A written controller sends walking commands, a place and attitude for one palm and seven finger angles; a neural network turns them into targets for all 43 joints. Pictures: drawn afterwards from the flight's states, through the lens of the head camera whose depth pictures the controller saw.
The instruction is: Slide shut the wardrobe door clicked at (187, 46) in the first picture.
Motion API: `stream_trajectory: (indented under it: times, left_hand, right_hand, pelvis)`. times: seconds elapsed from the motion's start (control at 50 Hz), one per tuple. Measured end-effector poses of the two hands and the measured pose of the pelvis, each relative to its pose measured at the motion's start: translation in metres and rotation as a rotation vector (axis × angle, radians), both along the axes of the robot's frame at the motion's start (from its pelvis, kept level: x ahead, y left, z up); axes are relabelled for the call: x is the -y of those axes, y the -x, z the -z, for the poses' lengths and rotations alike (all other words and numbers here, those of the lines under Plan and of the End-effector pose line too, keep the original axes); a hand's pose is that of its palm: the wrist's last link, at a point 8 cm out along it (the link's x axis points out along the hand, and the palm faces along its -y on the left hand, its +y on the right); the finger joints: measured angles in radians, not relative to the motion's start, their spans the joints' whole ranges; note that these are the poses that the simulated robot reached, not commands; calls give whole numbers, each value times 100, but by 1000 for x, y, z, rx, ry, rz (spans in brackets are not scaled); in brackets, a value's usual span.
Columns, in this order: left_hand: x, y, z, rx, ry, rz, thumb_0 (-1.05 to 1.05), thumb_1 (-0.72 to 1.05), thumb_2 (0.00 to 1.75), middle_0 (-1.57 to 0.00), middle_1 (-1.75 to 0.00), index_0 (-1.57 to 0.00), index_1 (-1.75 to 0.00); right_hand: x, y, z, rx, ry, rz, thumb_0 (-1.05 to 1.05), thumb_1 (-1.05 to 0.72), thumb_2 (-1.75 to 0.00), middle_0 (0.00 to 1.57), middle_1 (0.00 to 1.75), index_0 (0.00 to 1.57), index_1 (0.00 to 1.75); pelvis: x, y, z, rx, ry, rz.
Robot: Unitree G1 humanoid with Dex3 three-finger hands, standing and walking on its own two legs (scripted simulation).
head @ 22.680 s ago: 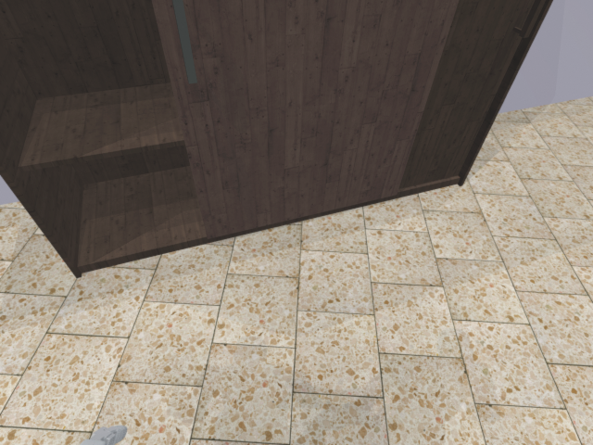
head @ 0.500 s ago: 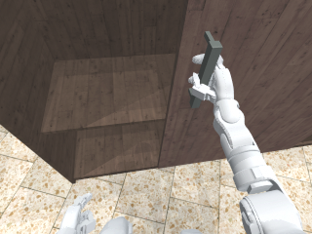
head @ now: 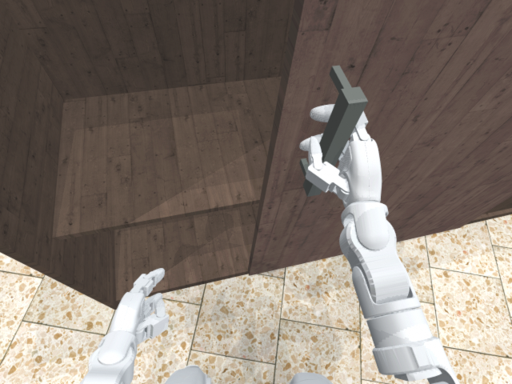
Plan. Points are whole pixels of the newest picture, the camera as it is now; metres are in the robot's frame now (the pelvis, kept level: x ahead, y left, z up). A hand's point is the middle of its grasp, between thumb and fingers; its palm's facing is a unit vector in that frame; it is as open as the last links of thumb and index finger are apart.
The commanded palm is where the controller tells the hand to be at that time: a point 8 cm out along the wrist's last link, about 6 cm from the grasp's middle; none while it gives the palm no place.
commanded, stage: step sideways, sliding the door along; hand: right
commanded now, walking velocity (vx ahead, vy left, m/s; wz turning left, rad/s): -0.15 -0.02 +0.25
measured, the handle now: (323, 140) +0.42 -0.12 +0.11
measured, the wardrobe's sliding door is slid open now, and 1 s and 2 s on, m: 0.48 0.41 0.41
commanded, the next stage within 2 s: stop walking and hold the door there in 1.20 s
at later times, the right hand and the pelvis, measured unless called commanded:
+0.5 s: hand (275, 178) +0.36 -0.04 +0.12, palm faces -0.24 +0.97 +0.01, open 6.1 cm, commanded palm +0.34 -0.03 +0.12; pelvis +0.02 -0.03 -0.01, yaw +3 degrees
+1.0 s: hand (273, 173) +0.36 -0.04 +0.12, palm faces -0.23 +0.97 -0.03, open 6.1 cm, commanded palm +0.35 -0.03 +0.12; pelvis +0.01 -0.01 -0.02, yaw +6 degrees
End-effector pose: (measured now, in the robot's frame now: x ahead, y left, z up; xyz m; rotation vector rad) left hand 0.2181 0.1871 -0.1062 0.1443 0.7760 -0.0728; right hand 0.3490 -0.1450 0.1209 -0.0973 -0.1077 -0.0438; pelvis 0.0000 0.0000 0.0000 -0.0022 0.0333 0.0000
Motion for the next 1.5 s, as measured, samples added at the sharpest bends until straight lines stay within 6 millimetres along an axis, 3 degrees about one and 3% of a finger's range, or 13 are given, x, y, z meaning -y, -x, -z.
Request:
stream_trajectory:
  times: [0.28, 0.42, 0.58, 0.7, 0.8, 0.88, 0.94, 1.06, 1.18, 1.32, 1.4, 1.5]
  left_hand:
    - [19, -25, -5, 24, 5, 15, 2, 90, 90, -20, -30, -20, -30]
    - [29, -31, 4, 27, 22, 17, 1, 90, 90, -20, -30, -20, -30]
    - [23, -14, -3, -19, -29, -70, 1, 90, 90, -20, -30, -20, -30]
    - [22, -3, 2, -41, -42, -82, 1, 90, 90, -20, -30, -20, -30]
    - [21, 5, -5, -38, -49, -110, 1, 90, 90, -20, -30, -20, -30]
    - [21, 12, -2, -52, -23, -106, 1, 90, 90, -20, -30, -20, -30]
    - [18, 12, 3, -42, -6, -101, 1, 90, 90, -20, -30, -20, -30]
    - [1, 15, 6, -15, -17, -122, 1, 90, 90, -20, -30, -20, -30]
    - [-26, 41, -11, 4, -56, -171, 1, 90, 90, -20, -30, -20, -30]
    - [-57, 70, -1, -68, -27, -148, 1, 90, 90, -20, -30, -20, -30]
    - [-89, 85, 9, -65, -26, -227, 1, 90, 90, -20, -30, -20, -30]
    - [-127, 127, -5, -61, -105, -350, 1, 90, 90, -20, -30, -20, -30]
  right_hand:
    - [-36, 5, 3, 36, -72, -150, 4, -76, -81, 34, 140, 22, 140]
    - [-46, 1, 8, 102, -91, -252, 2, -74, -81, 38, 140, 24, 140]
    - [-47, -4, 7, 101, -107, -338, 4, -69, -80, 41, 140, 29, 140]
    - [-46, -7, 7, 132, -85, -365, 2, -65, -82, 44, 140, 30, 140]
    - [-48, -6, 7, 112, -135, -363, 4, -68, -85, 44, 140, 30, 140]
    - [-47, -7, 5, 108, -101, -352, 3, -66, -85, 44, 140, 30, 140]
    - [-48, -7, 5, 130, -72, -331, 2, -65, -85, 44, 140, 31, 140]
    - [-53, -4, 6, 129, -104, -255, 1, -71, -87, 45, 140, 29, 140]
    - [-55, -1, 3, 75, -88, -210, 2, -72, -86, 45, 140, 30, 140]
    - [-59, 3, 0, 53, -30, -114, 1, -72, -84, 45, 140, 27, 140]
    - [-56, 1, 0, 84, 72, -94, -4, -68, -83, 45, 140, 28, 140]
    - [-56, 3, -4, 24, 85, -69, -4, -68, -81, 45, 140, 31, 140]
  pelvis:
    - [16, -20, 0, -26, -27, 8]
    - [16, -28, 14, 30, -32, -10]
    - [32, -23, 1, 19, -50, -77]
    - [29, -27, 11, 54, -36, -67]
    - [34, -15, 4, 57, -35, -109]
    - [30, -14, 4, 62, -65, -121]
    - [19, -16, 15, 77, -56, -115]
    - [5, 0, 21, 83, -36, -98]
    - [-1, 20, 9, 76, -20, -109]
    - [-36, 26, 12, 85, -52, -128]
    - [-57, 32, 21, 79, -36, -148]
    - [-57, 43, 8, 48, -6, -198]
